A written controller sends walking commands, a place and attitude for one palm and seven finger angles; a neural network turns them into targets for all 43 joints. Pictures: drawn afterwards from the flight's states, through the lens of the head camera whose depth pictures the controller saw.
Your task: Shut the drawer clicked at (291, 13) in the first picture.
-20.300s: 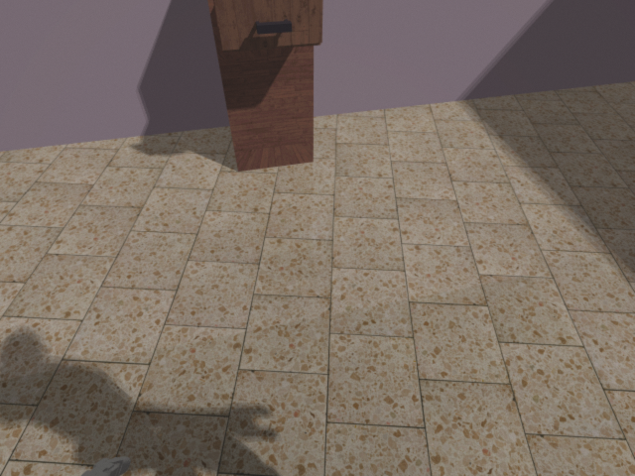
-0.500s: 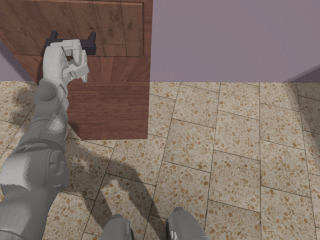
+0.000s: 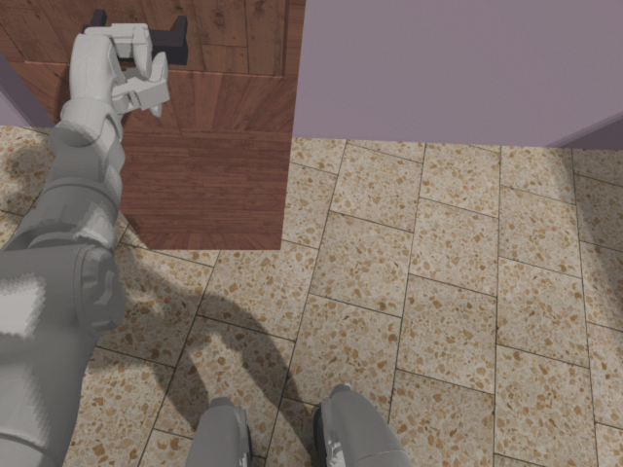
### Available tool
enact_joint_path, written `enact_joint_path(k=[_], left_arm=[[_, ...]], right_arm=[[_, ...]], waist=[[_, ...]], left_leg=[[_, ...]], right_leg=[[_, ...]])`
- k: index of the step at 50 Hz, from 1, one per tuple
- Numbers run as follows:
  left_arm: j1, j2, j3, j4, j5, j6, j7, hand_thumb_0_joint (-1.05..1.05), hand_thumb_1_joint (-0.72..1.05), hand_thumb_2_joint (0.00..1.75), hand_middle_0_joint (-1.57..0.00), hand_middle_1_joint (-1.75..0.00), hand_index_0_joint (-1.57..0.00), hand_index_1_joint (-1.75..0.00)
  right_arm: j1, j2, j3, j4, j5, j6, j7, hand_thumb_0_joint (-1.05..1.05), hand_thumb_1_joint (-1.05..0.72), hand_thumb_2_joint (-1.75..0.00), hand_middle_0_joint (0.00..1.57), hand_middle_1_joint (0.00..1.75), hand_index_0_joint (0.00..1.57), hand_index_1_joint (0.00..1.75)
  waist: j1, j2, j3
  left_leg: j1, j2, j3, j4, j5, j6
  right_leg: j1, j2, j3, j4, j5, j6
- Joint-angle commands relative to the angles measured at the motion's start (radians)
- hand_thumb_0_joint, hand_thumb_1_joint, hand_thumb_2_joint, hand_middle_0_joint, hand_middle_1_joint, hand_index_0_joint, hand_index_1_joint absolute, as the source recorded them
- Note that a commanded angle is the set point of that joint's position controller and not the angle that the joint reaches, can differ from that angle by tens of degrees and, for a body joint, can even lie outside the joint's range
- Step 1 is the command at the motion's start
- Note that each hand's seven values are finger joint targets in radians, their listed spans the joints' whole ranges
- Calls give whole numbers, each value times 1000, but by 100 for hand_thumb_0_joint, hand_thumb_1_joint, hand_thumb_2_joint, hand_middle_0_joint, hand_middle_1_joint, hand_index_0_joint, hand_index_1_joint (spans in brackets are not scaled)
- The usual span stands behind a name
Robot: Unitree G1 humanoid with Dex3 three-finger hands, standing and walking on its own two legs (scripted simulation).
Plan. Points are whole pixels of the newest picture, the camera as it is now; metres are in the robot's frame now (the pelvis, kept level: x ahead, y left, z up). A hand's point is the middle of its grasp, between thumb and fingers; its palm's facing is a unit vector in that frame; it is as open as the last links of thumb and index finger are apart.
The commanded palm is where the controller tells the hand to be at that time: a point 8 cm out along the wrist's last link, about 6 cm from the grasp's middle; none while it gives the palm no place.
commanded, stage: push the drawer shut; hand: left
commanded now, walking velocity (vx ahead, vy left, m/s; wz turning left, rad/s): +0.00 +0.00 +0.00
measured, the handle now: (139, 32) +0.64 +0.14 +0.10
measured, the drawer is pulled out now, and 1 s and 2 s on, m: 0.00 0.00 0.00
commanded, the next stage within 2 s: pull the fist back off the drawer in 0.06 s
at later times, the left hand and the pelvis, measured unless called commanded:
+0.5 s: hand (156, 79) +0.56 +0.12 +0.10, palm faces -0.10 -0.99 -0.05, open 3.1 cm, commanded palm +0.56 +0.15 +0.10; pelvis -0.01 +0.01 +0.00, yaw -1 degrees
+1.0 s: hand (159, 84) +0.55 +0.11 +0.10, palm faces -0.07 -1.00 -0.03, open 3.2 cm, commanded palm +0.51 +0.16 +0.11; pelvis +0.03 +0.00 +0.02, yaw -2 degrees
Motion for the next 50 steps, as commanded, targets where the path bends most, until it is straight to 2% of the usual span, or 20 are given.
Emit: enact_joint_path(k=[1,4,7,10,15,17,22,24,25,28,30,33,34,37,39,41,44,48,49,50], left_arm=[[-733,122,-30,-271,-11,-66,40,0,90,90,-140,-160,-140,-160],[-745,132,-28,-263,-12,-59,51,0,90,90,-140,-160,-140,-160],[-764,140,-29,-269,-14,-57,52,0,90,90,-140,-160,-140,-160],[-732,164,-8,-226,-20,-49,49,0,90,90,-140,-160,-140,-160],[-703,196,16,-198,-17,-42,37,0,90,90,-140,-160,-140,-160],[-708,226,40,-210,-14,-45,30,0,90,90,-140,-160,-140,-160],[-686,206,43,-221,-16,-48,20,0,90,90,-140,-160,-140,-160],[-657,224,70,-233,-18,-48,20,0,90,90,-140,-160,-140,-160],[-631,219,69,-229,-17,-48,15,0,90,90,-140,-160,-140,-160],[-569,191,65,-225,-20,-40,10,0,90,90,-140,-160,-140,-160],[-531,235,102,-241,-24,-43,9,0,90,90,-140,-160,-140,-160],[-465,176,70,-325,-24,-60,5,0,90,90,-140,-160,-140,-160],[-454,161,60,-342,-28,-65,8,0,90,90,-140,-160,-140,-160],[-331,141,68,-376,-39,-71,11,0,90,90,-140,-160,-140,-160],[-312,123,61,-380,-43,-69,17,0,90,90,-140,-160,-140,-160],[-305,169,87,-369,-34,-73,20,0,90,90,-140,-160,-140,-160],[-274,137,77,-401,-40,-87,18,0,90,90,-140,-160,-140,-160],[-208,104,63,-441,-55,-106,1,0,90,90,-140,-160,-140,-160],[-154,105,75,-480,-67,-105,-3,0,90,90,-140,-160,-140,-160],[-90,126,92,-552,-80,-106,-9,0,90,90,-140,-160,-140,-160]], right_arm=[[207,-188,-56,-17,4,-24,-13,0,-90,-90,20,30,20,30],[203,-195,-55,-11,4,-38,-16,0,-90,-90,20,30,20,30],[205,-198,-52,-8,6,-51,-21,0,-90,-90,20,30,20,30],[213,-200,-45,-11,6,-57,-22,0,-90,-90,20,30,20,30],[213,-204,-42,-27,7,-57,-20,0,-90,-90,20,30,20,30],[213,-204,-43,-33,5,-55,-19,0,-90,-90,20,30,20,30],[220,-200,-47,-47,0,-44,-10,0,-90,-90,20,30,20,30],[222,-201,-53,-50,-2,-38,-6,0,-90,-90,20,30,20,30],[225,-199,-52,-57,-1,-33,-4,0,-90,-90,20,30,20,30],[219,-196,-56,-63,1,-20,3,0,-90,-90,20,30,20,30],[220,-198,-56,-73,2,-12,2,0,-90,-90,20,30,20,30],[204,-185,-64,-93,5,-1,11,0,-90,-90,20,30,20,30],[201,-183,-66,-93,6,3,13,0,-90,-90,20,30,20,30],[196,-179,-74,-109,11,20,19,0,-90,-90,20,30,20,30],[185,-173,-76,-108,15,27,21,0,-90,-90,20,30,20,30],[189,-173,-75,-104,18,36,19,0,-90,-90,20,30,20,30],[181,-163,-80,-112,21,40,18,0,-90,-90,20,30,20,30],[170,-152,-85,-115,27,52,19,0,-90,-90,20,30,20,30],[166,-153,-89,-129,30,55,21,0,-90,-90,20,30,20,30],[157,-154,-92,-149,34,56,20,0,-90,-90,20,30,20,30]], waist=[[-125,181,-493],[-131,178,-468],[-133,193,-496],[-131,145,-455],[-123,132,-438],[-113,127,-462],[-98,147,-475],[-85,125,-496],[-76,146,-507],[-61,130,-492],[-45,113,-490],[-11,154,-544],[-15,148,-536],[17,115,-549],[11,90,-501],[15,69,-469],[19,50,-478],[39,79,-507],[59,67,-534],[88,98,-590]], left_leg=[[505,9,-64,-143,93,17],[485,11,-65,-154,34,17],[494,12,-67,-158,20,17],[444,8,-60,-161,2,23],[405,5,-54,-159,-26,25],[395,3,-51,-152,-20,24],[433,4,-60,-149,26,18],[433,5,-55,-140,55,18],[455,5,-53,-139,75,17],[458,5,-52,-148,83,14],[454,4,-45,-150,101,17],[529,6,-44,-161,167,7],[549,9,-44,-165,185,6],[572,8,-33,-174,262,4],[542,4,-14,-176,252,8],[501,0,-5,-177,249,13],[515,-5,8,-181,296,15],[580,-4,11,-175,412,7],[599,-6,17,-185,438,7],[648,-8,22,-192,507,6]], right_leg=[[20,36,23,-157,42,-22],[4,34,23,-163,11,-20],[0,35,24,-162,3,-20],[25,37,26,-168,-9,-20],[30,37,28,-166,-27,-22],[49,36,30,-162,-26,-22],[39,38,21,-150,4,-28],[65,39,23,-151,21,-26],[61,41,22,-145,32,-30],[71,41,17,-151,38,-29],[103,44,20,-153,50,-31],[124,43,15,-151,90,-34],[125,45,13,-155,103,-33],[184,49,12,-159,162,-35],[205,49,17,-174,177,-30],[238,50,27,-175,198,-29],[286,50,32,-177,265,-28],[313,50,32,-165,367,-31],[356,51,34,-172,398,-31],[410,52,38,-171,458,-34]])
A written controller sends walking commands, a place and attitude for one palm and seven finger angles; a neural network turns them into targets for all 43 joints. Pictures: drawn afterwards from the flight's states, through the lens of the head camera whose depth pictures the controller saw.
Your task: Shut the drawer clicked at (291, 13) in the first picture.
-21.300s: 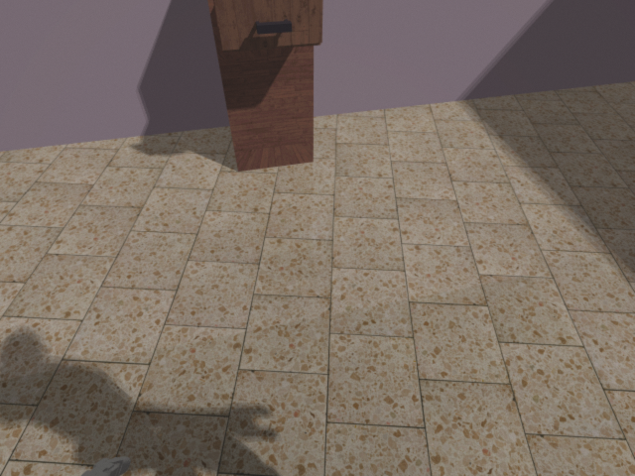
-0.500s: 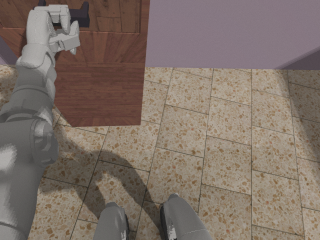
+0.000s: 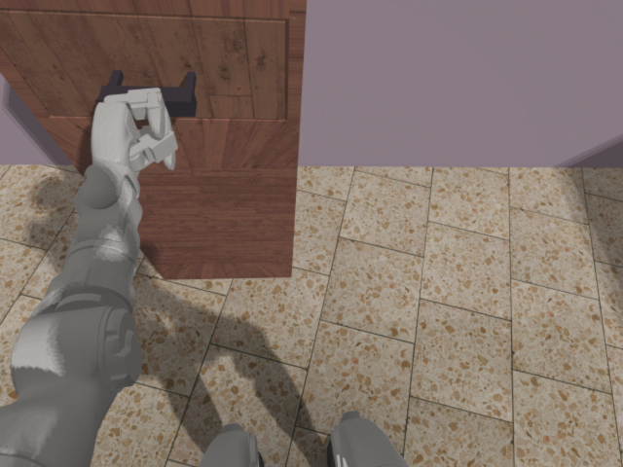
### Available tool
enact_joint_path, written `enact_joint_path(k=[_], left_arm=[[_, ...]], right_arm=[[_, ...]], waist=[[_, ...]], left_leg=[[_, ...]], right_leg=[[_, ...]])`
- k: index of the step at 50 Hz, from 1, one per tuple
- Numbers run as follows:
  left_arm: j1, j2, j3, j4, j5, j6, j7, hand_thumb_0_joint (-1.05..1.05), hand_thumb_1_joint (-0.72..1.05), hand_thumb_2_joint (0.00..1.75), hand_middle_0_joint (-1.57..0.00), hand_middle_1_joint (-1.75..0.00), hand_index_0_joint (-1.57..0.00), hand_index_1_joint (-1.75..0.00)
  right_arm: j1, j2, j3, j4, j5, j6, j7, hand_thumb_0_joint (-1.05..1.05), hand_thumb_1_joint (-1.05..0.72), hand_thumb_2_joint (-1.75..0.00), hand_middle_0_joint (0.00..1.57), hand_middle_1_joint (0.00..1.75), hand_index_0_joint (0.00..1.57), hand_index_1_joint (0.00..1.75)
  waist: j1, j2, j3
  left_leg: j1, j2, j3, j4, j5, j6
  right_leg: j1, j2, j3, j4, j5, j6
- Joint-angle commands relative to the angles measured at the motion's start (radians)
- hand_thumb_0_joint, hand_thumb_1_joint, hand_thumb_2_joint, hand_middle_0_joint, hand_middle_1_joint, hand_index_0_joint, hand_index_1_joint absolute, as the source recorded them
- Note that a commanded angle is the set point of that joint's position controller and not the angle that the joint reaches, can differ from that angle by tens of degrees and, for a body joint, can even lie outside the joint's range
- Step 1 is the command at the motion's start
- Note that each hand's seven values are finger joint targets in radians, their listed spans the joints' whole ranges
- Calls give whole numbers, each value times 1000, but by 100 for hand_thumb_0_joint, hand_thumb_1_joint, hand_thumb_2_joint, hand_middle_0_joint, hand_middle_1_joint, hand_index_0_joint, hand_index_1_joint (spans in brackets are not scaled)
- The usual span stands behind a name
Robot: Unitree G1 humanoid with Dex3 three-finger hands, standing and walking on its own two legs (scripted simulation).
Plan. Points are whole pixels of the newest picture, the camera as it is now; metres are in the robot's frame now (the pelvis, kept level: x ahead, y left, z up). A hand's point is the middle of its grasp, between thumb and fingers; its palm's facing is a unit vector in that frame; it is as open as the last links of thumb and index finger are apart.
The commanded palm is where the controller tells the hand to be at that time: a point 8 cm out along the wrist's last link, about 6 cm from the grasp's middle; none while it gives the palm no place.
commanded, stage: draw the hand back to the body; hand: left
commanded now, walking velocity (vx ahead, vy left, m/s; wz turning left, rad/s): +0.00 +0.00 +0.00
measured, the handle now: (152, 89) +0.60 +0.16 +0.08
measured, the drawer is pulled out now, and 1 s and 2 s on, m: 0.00 0.00 0.00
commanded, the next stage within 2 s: step back with the hand held close in 1.34 s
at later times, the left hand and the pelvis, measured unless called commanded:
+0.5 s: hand (87, 226) +0.35 +0.17 +0.15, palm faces -0.02 -1.00 -0.08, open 3.3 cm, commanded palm +0.32 +0.22 +0.16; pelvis +0.02 -0.01 +0.04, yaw +2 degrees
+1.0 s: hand out of the picture +0.23 +0.22 +0.21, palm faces +0.35 -0.87 -0.34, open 3.3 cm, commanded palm +0.18 +0.26 +0.23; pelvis +0.02 -0.01 +0.07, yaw +2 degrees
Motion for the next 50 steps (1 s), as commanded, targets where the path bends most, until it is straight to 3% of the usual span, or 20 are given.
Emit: enact_joint_path(k=[1,2,3,6,8,10,11,15,16,18,20,23,24,26,29,30,33,37,46,50], left_arm=[[-253,246,69,-416,-51,-77,-14,0,90,90,-140,-160,-140,-160],[-183,217,43,-493,-63,-68,-24,0,90,90,-140,-160,-140,-160],[-116,188,28,-545,-78,-51,-31,0,90,90,-140,-160,-140,-160],[56,106,-27,-604,-115,11,-52,0,90,90,-140,-160,-140,-160],[125,99,-27,-629,-138,52,-57,0,90,90,-140,-160,-140,-160],[158,120,-18,-708,-151,66,-59,0,90,90,-140,-160,-140,-160],[176,92,-43,-748,-155,68,-63,0,90,90,-140,-160,-140,-160],[246,54,-101,-929,-172,55,-85,0,90,90,-140,-160,-140,-160],[293,61,-92,-929,-173,60,-91,0,90,90,-140,-160,-140,-160],[349,64,-85,-939,-187,75,-105,0,90,90,-140,-160,-140,-160],[377,62,-92,-960,-200,102,-122,0,90,90,-140,-160,-140,-160],[442,88,-58,-974,-217,148,-140,0,90,90,-140,-160,-140,-160],[456,108,-121,-1120,-108,145,-17,0,90,90,-140,-160,-140,-160],[579,37,-154,-1134,-86,181,76,0,90,90,-140,-160,-140,-160],[643,66,-137,-1230,-52,210,149,0,90,90,-140,-160,-140,-160],[677,85,-121,-1236,-47,219,164,0,90,90,-140,-160,-140,-160],[717,84,-113,-1331,-31,226,197,0,90,90,-140,-160,-140,-160],[788,82,-111,-1414,-21,230,218,0,90,90,-140,-160,-140,-160],[1112,88,-36,-1553,-23,221,226,0,90,90,-140,-160,-140,-160],[1209,119,20,-1637,-22,210,227,0,90,90,-140,-160,-140,-160]], right_arm=[[142,-165,-72,-100,19,-2,-7,0,-90,-90,20,30,20,30],[123,-155,-72,-121,28,-3,-6,0,-90,-90,20,30,20,30],[111,-144,-71,-134,34,-6,-5,0,-90,-90,20,30,20,30],[75,-131,-71,-153,56,-10,-8,0,-90,-90,20,30,20,30],[50,-141,-76,-156,66,-14,-17,0,-90,-90,20,30,20,30],[21,-145,-75,-164,72,-22,-28,0,-90,-90,20,30,20,30],[2,-135,-72,-168,76,-30,-32,0,-90,-90,20,30,20,30],[-50,-121,-65,-177,77,-65,-44,0,-90,-90,20,30,20,30],[-60,-120,-63,-173,78,-73,-47,0,-90,-90,20,30,20,30],[-92,-122,-60,-175,80,-85,-55,0,-90,-90,20,30,20,30],[-131,-124,-53,-189,86,-98,-61,0,-90,-90,20,30,20,30],[-183,-125,-43,-204,90,-111,-72,0,-90,-90,20,30,20,30],[-256,-97,-47,-209,88,-93,-85,0,-90,-90,20,30,20,30],[-276,-90,-40,-218,82,-91,-98,0,-90,-90,20,30,20,30],[-294,-85,-32,-202,75,-87,-108,0,-90,-90,20,30,20,30],[-300,-89,-30,-193,71,-83,-112,0,-90,-90,20,30,20,30],[-324,-76,-23,-190,63,-89,-119,0,-90,-90,20,30,20,30],[-351,-68,-15,-176,56,-103,-123,0,-90,-90,20,30,20,30],[-362,-63,-24,-159,39,-133,-108,0,-90,-90,20,30,20,30],[-364,-64,-32,-159,35,-143,-104,0,-90,-90,20,30,20,30]], waist=[[72,107,-630],[87,137,-660],[96,114,-652],[92,-15,-506],[89,-78,-405],[98,-68,-363],[96,-16,-353],[102,47,-343],[110,45,-330],[113,-1,-286],[115,-4,-229],[140,-36,-186],[182,-38,-143],[175,-46,-85],[185,-8,-98],[189,-59,-86],[193,-32,-83],[202,22,-19],[230,-40,30],[238,-33,62]], left_leg=[[522,-25,-31,-117,619,0],[563,-23,-26,-128,677,-3],[565,-23,-21,-139,699,0],[496,-21,3,-189,641,16],[456,-28,21,-223,533,20],[468,-34,31,-249,501,21],[501,-35,33,-260,514,20],[617,-31,17,-277,579,19],[633,-28,9,-288,594,17],[630,-29,4,-311,535,14],[619,-36,5,-335,462,16],[605,-43,1,-375,392,15],[650,-44,15,-422,376,16],[672,-39,5,-464,323,12],[735,-34,3,-503,346,13],[740,-32,1,-518,342,18],[788,-33,5,-556,350,17],[832,-31,3,-600,352,15],[856,-22,2,-643,418,14],[855,-22,4,-641,420,14]], right_leg=[[337,34,-15,-103,543,-40],[374,31,-12,-113,592,-39],[414,30,-11,-126,634,-38],[489,28,-14,-173,684,-28],[523,26,-15,-212,670,-21],[554,20,-11,-233,666,-23],[552,17,-8,-242,667,-21],[559,12,-12,-264,664,-24],[561,12,-18,-269,654,-25],[566,10,-23,-291,617,-23],[569,7,-23,-312,573,-25],[602,0,-25,-342,516,-27],[611,-23,13,-408,443,-31],[605,-24,8,-446,364,-28],[672,-29,5,-472,381,-32],[688,-25,4,-490,374,-30],[730,-30,6,-519,376,-29],[740,-26,2,-564,352,-32],[805,-26,-7,-602,390,-30],[798,-23,-5,-621,387,-30]])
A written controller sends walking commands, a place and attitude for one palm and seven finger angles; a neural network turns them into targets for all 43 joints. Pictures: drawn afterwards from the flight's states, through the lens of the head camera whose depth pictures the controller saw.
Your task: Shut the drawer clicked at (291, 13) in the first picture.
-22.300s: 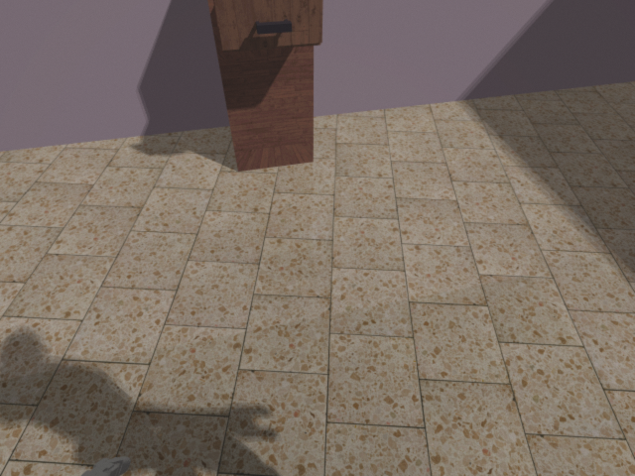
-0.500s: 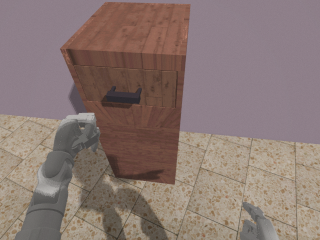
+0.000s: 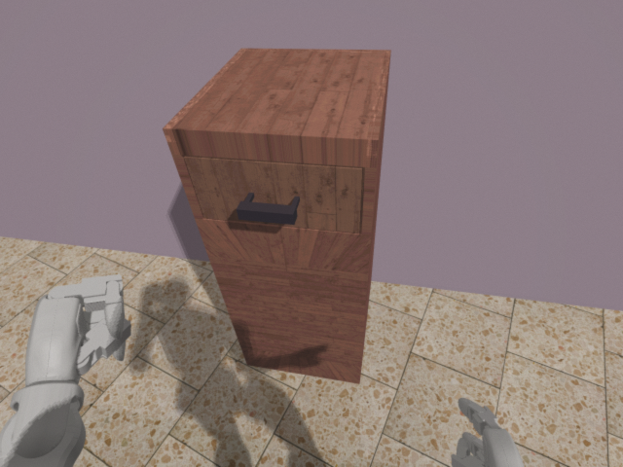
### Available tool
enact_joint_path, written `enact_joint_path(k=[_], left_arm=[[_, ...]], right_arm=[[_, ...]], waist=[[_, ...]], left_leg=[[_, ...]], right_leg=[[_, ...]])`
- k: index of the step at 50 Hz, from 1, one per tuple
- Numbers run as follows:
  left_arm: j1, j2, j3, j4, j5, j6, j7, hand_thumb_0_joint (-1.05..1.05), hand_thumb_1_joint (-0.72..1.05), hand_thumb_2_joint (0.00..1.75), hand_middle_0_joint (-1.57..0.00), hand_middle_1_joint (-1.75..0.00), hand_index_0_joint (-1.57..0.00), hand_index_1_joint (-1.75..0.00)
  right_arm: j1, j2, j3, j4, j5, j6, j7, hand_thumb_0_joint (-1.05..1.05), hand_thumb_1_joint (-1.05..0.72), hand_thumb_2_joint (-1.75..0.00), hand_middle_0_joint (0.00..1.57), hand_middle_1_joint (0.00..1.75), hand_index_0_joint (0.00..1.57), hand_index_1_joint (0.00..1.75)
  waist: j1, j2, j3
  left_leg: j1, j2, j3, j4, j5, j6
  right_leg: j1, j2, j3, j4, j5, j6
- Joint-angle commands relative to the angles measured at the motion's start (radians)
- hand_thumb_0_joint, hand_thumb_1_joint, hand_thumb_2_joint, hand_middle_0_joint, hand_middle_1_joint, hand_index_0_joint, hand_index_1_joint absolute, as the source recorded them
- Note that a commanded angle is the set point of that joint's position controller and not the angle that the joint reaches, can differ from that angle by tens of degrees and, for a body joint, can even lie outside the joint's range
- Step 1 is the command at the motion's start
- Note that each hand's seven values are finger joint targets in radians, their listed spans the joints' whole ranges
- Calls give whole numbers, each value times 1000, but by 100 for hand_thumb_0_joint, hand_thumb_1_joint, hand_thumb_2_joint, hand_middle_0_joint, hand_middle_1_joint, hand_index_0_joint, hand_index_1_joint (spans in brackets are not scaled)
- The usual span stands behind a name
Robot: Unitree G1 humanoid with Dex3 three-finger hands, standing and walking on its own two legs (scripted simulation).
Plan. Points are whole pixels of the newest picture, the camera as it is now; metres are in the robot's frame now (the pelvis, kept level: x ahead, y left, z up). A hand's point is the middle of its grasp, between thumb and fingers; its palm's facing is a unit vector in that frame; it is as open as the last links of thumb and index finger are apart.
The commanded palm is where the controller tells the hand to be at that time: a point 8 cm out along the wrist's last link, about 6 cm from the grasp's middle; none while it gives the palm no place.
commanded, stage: draw the hand back to the body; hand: left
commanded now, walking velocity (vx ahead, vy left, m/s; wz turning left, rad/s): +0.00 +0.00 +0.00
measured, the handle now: (270, 205) +0.58 +0.15 +0.01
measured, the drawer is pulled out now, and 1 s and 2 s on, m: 0.00 0.00 0.00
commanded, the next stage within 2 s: step back with the hand held close in 0.34 s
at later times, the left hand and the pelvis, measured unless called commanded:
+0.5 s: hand (82, 354) +0.18 +0.24 +0.16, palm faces +0.41 -0.82 -0.39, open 3.3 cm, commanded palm +0.13 +0.28 +0.17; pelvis +0.00 +0.00 +0.00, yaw +0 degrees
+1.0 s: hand (30, 394) +0.13 +0.27 +0.16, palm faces +0.34 -0.79 -0.52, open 3.3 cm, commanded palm +0.07 +0.30 +0.17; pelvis -0.06 +0.02 +0.00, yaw +0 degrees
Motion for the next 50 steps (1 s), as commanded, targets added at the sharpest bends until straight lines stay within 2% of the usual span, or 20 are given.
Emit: enact_joint_path(k=[1,8,11,14,15,18,19,23,24,25,26,28,30,32,34,35,38,42,45,50], left_arm=[[-35,179,146,-299,-2,-77,14,0,90,90,-140,-160,-140,-160],[123,212,222,-439,0,-95,33,0,90,90,-140,-160,-140,-160],[95,154,163,-379,6,-86,28,0,90,90,-140,-160,-140,-160],[72,156,169,-340,9,-85,34,0,90,90,-140,-160,-140,-160],[60,159,167,-336,10,-83,33,0,90,90,-140,-160,-140,-160],[45,173,179,-375,15,-94,39,0,90,90,-140,-160,-140,-160],[56,182,190,-384,13,-96,42,0,90,90,-140,-160,-140,-160],[81,188,197,-413,11,-93,46,0,90,90,-140,-160,-140,-160],[-44,324,340,-492,8,-139,49,0,90,90,-140,-160,-140,-160],[-32,331,354,-449,12,-154,47,0,90,90,-140,-160,-140,-160],[81,243,283,-369,16,-145,39,0,90,90,-140,-160,-140,-160],[170,178,231,-340,18,-137,29,0,90,90,-140,-160,-140,-160],[218,162,217,-335,16,-138,24,0,90,90,-140,-160,-140,-160],[250,180,231,-364,15,-140,26,0,90,90,-140,-160,-140,-160],[279,209,260,-392,13,-142,32,0,90,90,-140,-160,-140,-160],[279,241,285,-432,11,-147,35,0,90,90,-140,-160,-140,-160],[298,256,302,-472,8,-153,45,0,90,90,-140,-160,-140,-160],[288,257,298,-502,14,-162,54,0,90,90,-140,-160,-140,-160],[272,247,291,-492,20,-170,56,0,90,90,-140,-160,-140,-160],[254,234,289,-455,34,-191,60,0,90,90,-140,-160,-140,-160]], right_arm=[[-157,-95,-44,-178,0,-67,-3,0,-90,-90,20,30,20,30],[-138,-92,-52,-183,2,-104,-13,0,-90,-90,20,30,20,30],[-127,-98,-54,-164,-2,-109,-15,0,-90,-90,20,30,20,30],[-122,-105,-60,-156,-2,-108,-23,0,-90,-90,20,30,20,30],[-123,-107,-60,-154,-3,-108,-26,0,-90,-90,20,30,20,30],[-132,-101,-58,-159,-5,-113,-29,0,-90,-90,20,30,20,30],[-132,-98,-57,-159,-8,-117,-31,0,-90,-90,20,30,20,30],[-135,-93,-50,-158,-11,-128,-31,0,-90,-90,20,30,20,30],[-123,-123,-59,-189,-5,-100,-20,0,-90,-90,20,30,20,30],[-120,-109,-56,-171,-8,-86,-23,0,-90,-90,20,30,20,30],[-123,-103,-61,-158,-11,-74,-21,0,-90,-90,20,30,20,30],[-113,-112,-70,-176,-13,-48,-11,0,-90,-90,20,30,20,30],[-119,-120,-82,-188,-13,-30,-9,0,-90,-90,20,30,20,30],[-114,-123,-89,-203,-7,-10,-8,0,-90,-90,20,30,20,30],[-122,-116,-95,-220,-2,5,-11,0,-90,-90,20,30,20,30],[-129,-121,-96,-232,-2,10,-15,0,-90,-90,20,30,20,30],[-123,-113,-99,-251,4,20,-22,0,-90,-90,20,30,20,30],[-111,-119,-101,-256,3,15,-32,0,-90,-90,20,30,20,30],[-109,-128,-103,-253,-1,2,-36,0,-90,-90,20,30,20,30],[-101,-138,-108,-248,1,-16,-33,0,-90,-90,20,30,20,30]], waist=[[9,-32,-50],[23,-2,-49],[1,-47,26],[1,-92,38],[2,-83,44],[12,-33,-6],[18,-38,-31],[26,-5,-50],[-22,-18,36],[-22,-38,46],[-31,-75,65],[-35,-73,10],[-33,-46,-43],[-32,-40,-113],[-27,-69,-157],[-20,-58,-188],[-21,-68,-203],[-24,5,-166],[-26,31,-123],[-41,-18,-61]], left_leg=[[20,13,-2,-58,209,24],[28,18,-6,-48,218,18],[18,19,-9,-56,178,21],[20,19,-8,-52,147,31],[21,17,-8,-53,134,31],[33,16,-14,-60,127,29],[37,15,-12,-59,135,29],[35,13,-10,-51,191,26],[-51,23,-34,-28,129,46],[-58,19,-48,-17,110,43],[-52,24,-45,-5,143,41],[-41,37,-37,-6,230,38],[-34,46,-34,-14,320,37],[-31,62,-38,-21,393,37],[-34,68,-40,-17,434,38],[-41,65,-42,-16,456,36],[-67,71,-51,-16,456,38],[-135,82,-71,-48,382,44],[-227,92,-92,-88,234,59],[-400,94,-122,-129,-120,78]], right_leg=[[-13,0,-8,-82,206,-21],[-19,4,-8,-84,206,-24],[-66,5,-14,-98,160,-20],[-85,2,-10,-107,125,-16],[-88,3,-6,-116,105,-17],[-61,-2,-4,-101,97,-21],[-45,-5,-4,-97,109,-21],[-13,-5,2,-88,181,-25],[-103,-53,118,-147,224,-27],[-114,-74,129,-161,227,-36],[-139,-80,119,-158,261,-35],[-112,-77,85,-120,327,-24],[-85,-70,57,-89,373,-13],[-50,-64,35,-47,400,-5],[-34,-59,28,-22,433,2],[-13,-57,23,-10,451,3],[-11,-50,25,21,457,9],[-21,-30,19,47,370,15],[-11,-15,24,64,284,18],[18,-19,59,51,156,11]])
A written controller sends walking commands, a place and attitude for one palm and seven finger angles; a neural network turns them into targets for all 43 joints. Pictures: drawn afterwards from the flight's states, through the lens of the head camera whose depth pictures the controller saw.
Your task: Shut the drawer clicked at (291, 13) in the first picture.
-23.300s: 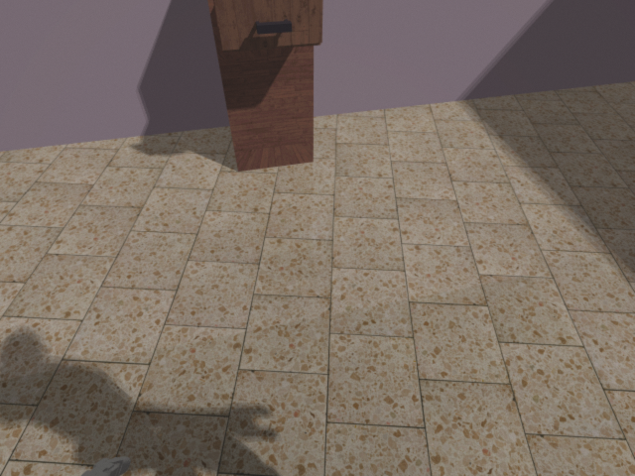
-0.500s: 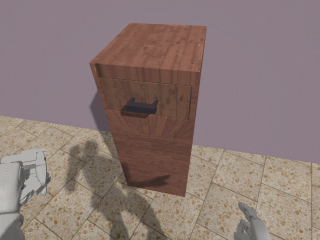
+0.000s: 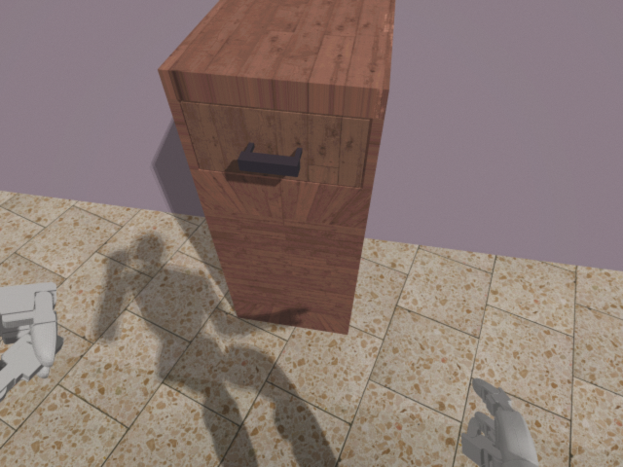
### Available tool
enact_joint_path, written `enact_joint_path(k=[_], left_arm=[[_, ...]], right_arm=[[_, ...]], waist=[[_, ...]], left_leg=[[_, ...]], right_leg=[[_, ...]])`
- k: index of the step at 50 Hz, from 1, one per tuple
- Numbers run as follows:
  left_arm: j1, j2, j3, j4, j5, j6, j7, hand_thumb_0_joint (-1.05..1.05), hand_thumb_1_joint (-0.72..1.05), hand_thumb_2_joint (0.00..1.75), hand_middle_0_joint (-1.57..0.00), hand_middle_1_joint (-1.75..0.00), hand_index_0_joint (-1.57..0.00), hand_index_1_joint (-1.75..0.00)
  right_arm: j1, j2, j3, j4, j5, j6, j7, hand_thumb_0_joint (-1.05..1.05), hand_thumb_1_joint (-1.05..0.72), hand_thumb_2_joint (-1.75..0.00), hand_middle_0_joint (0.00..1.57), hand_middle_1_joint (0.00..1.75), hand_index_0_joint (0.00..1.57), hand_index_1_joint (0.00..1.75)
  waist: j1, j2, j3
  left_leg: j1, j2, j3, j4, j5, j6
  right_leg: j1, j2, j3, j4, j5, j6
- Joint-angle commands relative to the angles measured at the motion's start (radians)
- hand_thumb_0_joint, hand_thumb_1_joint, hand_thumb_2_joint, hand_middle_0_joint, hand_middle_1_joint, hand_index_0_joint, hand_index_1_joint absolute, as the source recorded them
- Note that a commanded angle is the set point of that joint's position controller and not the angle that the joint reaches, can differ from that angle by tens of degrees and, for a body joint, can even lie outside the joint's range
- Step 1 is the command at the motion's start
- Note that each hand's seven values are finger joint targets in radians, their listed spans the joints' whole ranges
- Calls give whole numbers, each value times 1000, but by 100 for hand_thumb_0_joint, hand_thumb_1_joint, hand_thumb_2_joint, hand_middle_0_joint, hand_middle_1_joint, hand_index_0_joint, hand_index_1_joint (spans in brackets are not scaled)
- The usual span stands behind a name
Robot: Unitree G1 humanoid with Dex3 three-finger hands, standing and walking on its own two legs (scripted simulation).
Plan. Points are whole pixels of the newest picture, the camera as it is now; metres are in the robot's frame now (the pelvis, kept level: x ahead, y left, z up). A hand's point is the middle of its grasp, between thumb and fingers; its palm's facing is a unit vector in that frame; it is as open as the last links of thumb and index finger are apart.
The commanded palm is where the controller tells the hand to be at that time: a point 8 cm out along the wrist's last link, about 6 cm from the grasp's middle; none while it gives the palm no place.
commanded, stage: step back with the hand held close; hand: left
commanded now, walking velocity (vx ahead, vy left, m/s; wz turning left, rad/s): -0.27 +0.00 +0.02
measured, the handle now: (272, 156) +0.64 +0.13 +0.01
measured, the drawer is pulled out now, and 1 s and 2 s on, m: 0.00 0.00 0.00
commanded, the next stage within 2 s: stop stepping back and stand still in 0.84 s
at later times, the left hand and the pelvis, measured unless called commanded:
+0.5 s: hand out of the picture +0.12 +0.26 +0.17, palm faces +0.39 -0.76 -0.53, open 3.3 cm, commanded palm +0.06 +0.28 +0.18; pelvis -0.07 +0.00 -0.01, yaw +2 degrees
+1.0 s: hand out of the picture +0.03 +0.30 +0.15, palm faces +0.36 -0.84 -0.41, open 3.3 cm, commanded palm -0.05 +0.33 +0.18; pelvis -0.17 +0.04 -0.01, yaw +2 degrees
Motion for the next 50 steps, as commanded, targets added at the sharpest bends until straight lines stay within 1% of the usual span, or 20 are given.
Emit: enact_joint_path(k=[1,8,11,14,15,18,23,26,27,28,30,32,34,37,39,42,45,46,48,50], left_arm=[[-8,125,109,-166,6,-77,22,0,90,90,-140,-160,-140,-160],[-44,134,91,-190,3,-108,44,0,90,90,-140,-160,-140,-160],[-43,141,97,-231,7,-120,55,0,90,90,-140,-160,-140,-160],[-43,142,135,-259,38,-136,54,0,90,90,-140,-160,-140,-160],[-56,159,146,-258,46,-138,50,0,90,90,-140,-160,-140,-160],[-2,153,156,-254,40,-143,42,0,90,90,-140,-160,-140,-160],[27,146,138,-235,6,-171,10,0,90,90,-140,-160,-140,-160],[-35,174,142,-257,-13,-192,6,0,90,90,-140,-160,-140,-160],[-43,196,154,-264,-11,-189,4,0,90,90,-140,-160,-140,-160],[-28,177,139,-282,-19,-182,2,0,90,90,-140,-160,-140,-160],[38,224,190,-284,-29,-170,3,0,90,90,-140,-160,-140,-160],[69,220,195,-265,-37,-158,-2,0,90,90,-140,-160,-140,-160],[61,223,198,-230,-42,-154,2,0,90,90,-140,-160,-140,-160],[10,209,153,-174,-44,-155,9,0,90,90,-140,-160,-140,-160],[-31,195,129,-128,-37,-153,12,0,90,90,-140,-160,-140,-160],[-105,176,88,-121,-31,-164,5,0,90,90,-140,-160,-140,-160],[-143,173,103,-164,-12,-194,-6,0,90,90,-140,-160,-140,-160],[-130,189,140,-178,0,-191,-8,0,90,90,-140,-160,-140,-160],[-98,195,145,-266,2,-186,-15,0,90,90,-140,-160,-140,-160],[-15,199,143,-367,-19,-171,-10,0,90,90,-140,-160,-140,-160]], right_arm=[[-86,-133,-49,-159,3,-66,-6,0,-90,-90,20,30,20,30],[-54,-119,-51,-125,-3,-83,0,0,-90,-90,20,30,20,30],[-61,-125,-43,-126,-9,-97,-8,0,-90,-90,20,30,20,30],[-85,-148,-47,-144,-11,-122,-18,0,-90,-90,20,30,20,30],[-90,-135,-49,-145,-12,-126,-20,0,-90,-90,20,30,20,30],[-71,-133,-59,-144,-12,-148,-8,0,-90,-90,20,30,20,30],[-57,-133,-51,-87,-23,-168,9,0,-90,-90,20,30,20,30],[-36,-102,-50,-45,-27,-151,15,0,-90,-90,20,30,20,30],[-56,-108,-52,-59,-26,-145,14,0,-90,-90,20,30,20,30],[-42,-107,-63,-64,-11,-141,15,0,-90,-90,20,30,20,30],[-72,-103,-57,-98,1,-127,16,0,-90,-90,20,30,20,30],[-106,-99,-50,-125,12,-110,15,0,-90,-90,20,30,20,30],[-124,-98,-45,-128,14,-99,10,0,-90,-90,20,30,20,30],[-119,-104,-44,-99,4,-102,4,0,-90,-90,20,30,20,30],[-105,-101,-37,-81,-10,-99,-4,0,-90,-90,20,30,20,30],[-104,-131,-34,-91,-14,-114,-17,0,-90,-90,20,30,20,30],[-128,-176,-47,-121,-28,-126,-16,0,-90,-90,20,30,20,30],[-117,-177,-55,-111,-45,-120,-13,0,-90,-90,20,30,20,30],[-93,-132,-61,-117,-45,-130,10,0,-90,-90,20,30,20,30],[-75,-114,-58,-138,-29,-155,28,0,-90,-90,20,30,20,30]], waist=[[-14,23,-88],[-36,-101,-76],[-39,12,-84],[-15,266,-108],[-12,254,-109],[-6,156,-123],[-18,132,-111],[-20,13,-307],[-18,24,-370],[-22,-49,-434],[-9,-81,-435],[-10,-94,-339],[-21,-92,-213],[-36,-43,-40],[-46,-51,18],[-47,39,68],[-23,261,-22],[-11,275,-80],[20,221,-211],[37,227,-327]], left_leg=[[-217,114,-126,-173,-238,43],[37,35,-69,90,-208,-6],[-11,89,-146,-58,-248,13],[-430,273,-368,-393,-587,102],[-463,294,-392,-405,-574,113],[-378,261,-308,-286,-397,110],[-145,181,-222,-205,-165,53],[283,137,-74,-18,490,8],[358,135,-41,1,560,3],[413,134,-31,39,617,10],[388,125,-22,51,550,14],[306,98,-7,66,352,1],[220,58,-3,99,94,-17],[194,33,-44,198,-33,-43],[193,54,-73,144,-12,-45],[116,134,-197,-101,-66,-13],[-293,315,-450,-531,-642,49],[-379,357,-447,-575,-680,49],[-265,306,-307,-507,-517,12],[-4,209,-144,-378,-345,-44]], right_leg=[[193,-1,59,-11,41,-24],[-188,-111,135,-237,-315,-84],[-137,-44,63,-136,-261,-54],[269,109,-3,301,-77,-4],[285,113,8,359,-72,-3],[247,111,30,279,-111,-13],[122,91,37,-26,3,-37],[-36,22,76,-67,339,-6],[-40,21,58,-50,393,14],[-23,32,42,-41,446,50],[-9,5,46,-51,506,65],[-56,-32,66,-95,440,44],[-154,-87,121,-173,279,7],[-355,-141,172,-264,-68,-88],[-386,-110,134,-250,-121,-101],[-299,46,44,-150,-185,-49],[184,193,13,240,-241,-36],[293,206,10,402,-264,-42],[286,202,-22,463,-322,-61],[179,195,-74,306,-373,-79]])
